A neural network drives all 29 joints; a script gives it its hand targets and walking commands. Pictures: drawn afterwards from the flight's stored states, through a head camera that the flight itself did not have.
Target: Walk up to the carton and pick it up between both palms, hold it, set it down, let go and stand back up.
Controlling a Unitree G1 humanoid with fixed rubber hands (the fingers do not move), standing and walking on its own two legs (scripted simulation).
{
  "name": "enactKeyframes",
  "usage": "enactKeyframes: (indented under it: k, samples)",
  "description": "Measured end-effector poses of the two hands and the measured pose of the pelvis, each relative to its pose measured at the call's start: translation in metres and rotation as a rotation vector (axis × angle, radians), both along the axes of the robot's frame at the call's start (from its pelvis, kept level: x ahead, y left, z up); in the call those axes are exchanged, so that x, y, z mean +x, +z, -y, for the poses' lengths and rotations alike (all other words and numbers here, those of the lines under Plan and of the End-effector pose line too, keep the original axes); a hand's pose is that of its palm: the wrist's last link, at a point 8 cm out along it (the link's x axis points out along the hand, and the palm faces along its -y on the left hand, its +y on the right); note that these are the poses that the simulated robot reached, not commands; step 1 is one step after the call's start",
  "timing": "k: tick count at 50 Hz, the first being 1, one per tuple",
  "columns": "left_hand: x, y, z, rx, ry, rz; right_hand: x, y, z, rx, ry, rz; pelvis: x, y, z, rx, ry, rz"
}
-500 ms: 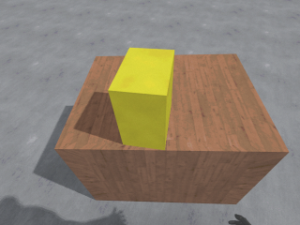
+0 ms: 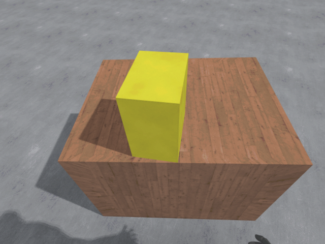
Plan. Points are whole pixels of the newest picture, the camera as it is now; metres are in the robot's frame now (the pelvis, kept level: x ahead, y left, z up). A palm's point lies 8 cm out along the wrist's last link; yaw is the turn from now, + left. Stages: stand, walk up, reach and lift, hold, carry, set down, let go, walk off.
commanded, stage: stand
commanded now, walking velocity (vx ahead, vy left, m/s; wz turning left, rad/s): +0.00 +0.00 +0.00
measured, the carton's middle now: (158, 107) +0.53 +0.01 +0.00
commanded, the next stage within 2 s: none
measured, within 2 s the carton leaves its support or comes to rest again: neither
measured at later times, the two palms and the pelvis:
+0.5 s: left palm out of the picture +0.06 +0.27 -0.11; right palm out of the picture +0.08 -0.25 -0.13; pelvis +0.00 +0.00 +0.00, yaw +0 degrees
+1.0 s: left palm out of the picture +0.07 +0.27 -0.11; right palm out of the picture +0.08 -0.26 -0.13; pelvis +0.01 +0.00 +0.00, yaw +0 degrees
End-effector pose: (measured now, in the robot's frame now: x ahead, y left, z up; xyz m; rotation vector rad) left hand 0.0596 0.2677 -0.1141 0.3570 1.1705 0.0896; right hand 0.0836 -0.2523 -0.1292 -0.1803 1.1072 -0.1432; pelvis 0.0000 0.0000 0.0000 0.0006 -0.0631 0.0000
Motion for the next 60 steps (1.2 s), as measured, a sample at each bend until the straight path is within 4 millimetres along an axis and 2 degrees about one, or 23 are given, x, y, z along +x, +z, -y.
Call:
enactKeyframes:
  k: [60]
  samples:
    - [0.0086, -0.0009, 0.0012, 0.004, 0.004, -0.023, 0.001, -0.0013, 0.0034, -0.003, -0.008, -0.028, 0.0073, 0.0015, 0.0025, 0.004, 0.001, -0.016]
